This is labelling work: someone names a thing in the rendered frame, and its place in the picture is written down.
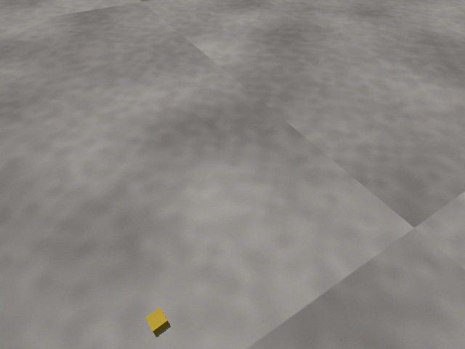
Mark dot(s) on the cube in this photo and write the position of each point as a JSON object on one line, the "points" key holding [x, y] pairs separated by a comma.
{"points": [[157, 321]]}

